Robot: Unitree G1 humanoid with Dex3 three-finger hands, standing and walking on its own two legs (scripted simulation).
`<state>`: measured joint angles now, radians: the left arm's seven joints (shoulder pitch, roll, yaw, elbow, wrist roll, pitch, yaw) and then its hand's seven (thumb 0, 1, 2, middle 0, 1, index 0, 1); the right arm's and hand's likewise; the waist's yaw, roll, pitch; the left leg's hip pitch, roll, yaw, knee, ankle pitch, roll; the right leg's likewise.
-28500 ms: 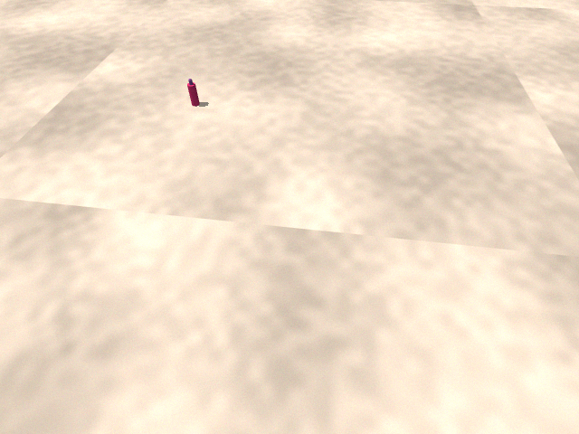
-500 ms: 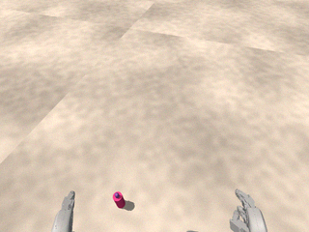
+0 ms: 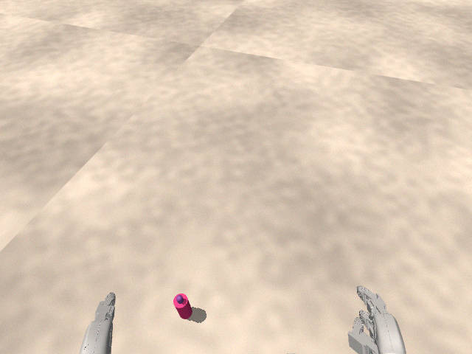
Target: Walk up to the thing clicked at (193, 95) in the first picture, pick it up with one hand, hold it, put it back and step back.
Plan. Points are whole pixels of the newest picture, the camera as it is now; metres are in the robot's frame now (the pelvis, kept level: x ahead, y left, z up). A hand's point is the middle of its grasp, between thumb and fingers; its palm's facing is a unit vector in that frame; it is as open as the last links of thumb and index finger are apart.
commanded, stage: home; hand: left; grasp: from the side
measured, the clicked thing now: (182, 305) +0.41 +0.21 -0.63
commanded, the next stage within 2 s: stand in 0.44 s
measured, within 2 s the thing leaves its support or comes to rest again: neither
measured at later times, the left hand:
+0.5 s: hand (134, 344) +0.17 +0.18 -0.06, palm faces +0.10 -0.95 -0.28, open 17.4 cm
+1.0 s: hand out of the picture +0.15 +0.21 -0.09, palm faces -0.03 -0.94 -0.33, open 9.1 cm
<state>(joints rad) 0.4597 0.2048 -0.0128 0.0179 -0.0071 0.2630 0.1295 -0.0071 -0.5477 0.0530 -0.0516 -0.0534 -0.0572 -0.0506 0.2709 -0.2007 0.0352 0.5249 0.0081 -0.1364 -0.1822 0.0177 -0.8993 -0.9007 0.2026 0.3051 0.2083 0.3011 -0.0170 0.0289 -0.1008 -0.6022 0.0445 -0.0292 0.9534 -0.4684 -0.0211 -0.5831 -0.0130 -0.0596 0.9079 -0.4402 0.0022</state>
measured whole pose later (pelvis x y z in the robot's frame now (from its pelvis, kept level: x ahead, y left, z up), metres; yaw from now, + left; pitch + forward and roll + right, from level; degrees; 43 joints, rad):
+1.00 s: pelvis +0.00 +0.00 +0.01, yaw +0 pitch +2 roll +0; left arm 0.25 0.29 -0.02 0.48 0.06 0.06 0.03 0.00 0.58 0.83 -0.20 -0.29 -0.20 -0.29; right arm 0.17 -0.26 0.01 0.75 -0.07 -0.04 -0.05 0.01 -0.90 -0.90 0.20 0.31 0.21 0.30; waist 0.02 -0.02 0.00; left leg -0.46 0.01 -0.01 0.85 -0.42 -0.01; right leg -0.47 -0.04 -0.04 0.86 -0.42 0.00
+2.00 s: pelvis +0.00 +0.01 +0.06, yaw +0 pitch -3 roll +0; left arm 0.11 0.32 0.00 1.19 0.03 -0.01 0.01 0.01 0.90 0.90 -0.20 -0.30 -0.21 -0.30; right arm 0.13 -0.33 -0.01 1.16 -0.03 0.00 -0.01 0.01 -0.90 -0.90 0.20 0.30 0.21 0.30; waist 0.01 0.01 0.06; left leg -0.11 0.00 0.00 0.34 -0.18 -0.01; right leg -0.11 -0.04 -0.05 0.34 -0.18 0.02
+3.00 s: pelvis +0.01 +0.00 +0.06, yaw +0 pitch -3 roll +0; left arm 0.11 0.34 0.00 1.16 0.02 -0.01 0.00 0.01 0.90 0.90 -0.20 -0.30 -0.21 -0.30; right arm 0.12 -0.34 0.00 1.16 -0.02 -0.01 0.00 0.01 -0.90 -0.90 0.20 0.30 0.21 0.30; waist 0.01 0.00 0.05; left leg -0.09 0.02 0.01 0.31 -0.17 -0.01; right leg -0.10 -0.03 -0.04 0.32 -0.17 0.01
